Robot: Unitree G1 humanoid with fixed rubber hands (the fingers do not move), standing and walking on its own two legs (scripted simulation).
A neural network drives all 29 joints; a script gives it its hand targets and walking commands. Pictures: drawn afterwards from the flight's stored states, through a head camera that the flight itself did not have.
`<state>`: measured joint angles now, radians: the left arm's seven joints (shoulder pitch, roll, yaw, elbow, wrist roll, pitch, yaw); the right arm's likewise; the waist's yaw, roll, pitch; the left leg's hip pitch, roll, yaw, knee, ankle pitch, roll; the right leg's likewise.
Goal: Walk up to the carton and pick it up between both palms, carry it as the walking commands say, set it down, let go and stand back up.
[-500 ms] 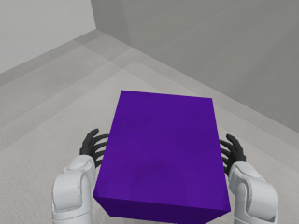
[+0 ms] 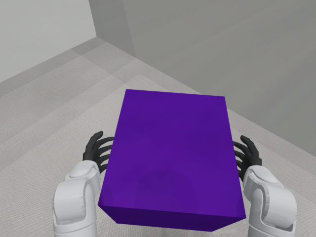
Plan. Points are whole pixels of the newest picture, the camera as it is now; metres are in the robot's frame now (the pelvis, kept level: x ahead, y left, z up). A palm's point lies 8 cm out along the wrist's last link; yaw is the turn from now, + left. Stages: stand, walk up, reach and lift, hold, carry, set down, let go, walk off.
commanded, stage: carry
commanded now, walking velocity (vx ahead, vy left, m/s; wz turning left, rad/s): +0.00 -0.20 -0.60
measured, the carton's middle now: (169, 161) +0.31 +0.00 -0.01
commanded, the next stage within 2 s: none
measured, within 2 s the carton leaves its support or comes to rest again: neither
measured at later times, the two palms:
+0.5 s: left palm (127, 141) +0.32 +0.11 +0.06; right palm (279, 181) +0.24 -0.23 +0.08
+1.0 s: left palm (187, 139) +0.35 -0.04 +0.05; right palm out of the picture +0.17 -0.34 +0.06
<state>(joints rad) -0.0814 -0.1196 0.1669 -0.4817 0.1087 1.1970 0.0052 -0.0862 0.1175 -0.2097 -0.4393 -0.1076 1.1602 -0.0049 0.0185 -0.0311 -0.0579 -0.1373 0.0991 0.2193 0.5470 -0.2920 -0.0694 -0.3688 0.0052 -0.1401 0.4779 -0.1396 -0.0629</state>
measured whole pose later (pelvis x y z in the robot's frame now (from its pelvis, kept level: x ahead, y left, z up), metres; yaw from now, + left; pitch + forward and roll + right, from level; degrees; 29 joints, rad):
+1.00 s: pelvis +0.04 -0.06 -0.01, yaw -32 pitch +4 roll -2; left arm -0.04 -0.13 0.16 -0.50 0.11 1.18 0.02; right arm -0.07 0.13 -0.21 -0.41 -0.08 1.13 0.00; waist 0.00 -0.03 -0.02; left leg -0.38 0.18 0.20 0.59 -0.25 -0.02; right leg -0.57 0.11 -0.09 0.97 -0.39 -0.01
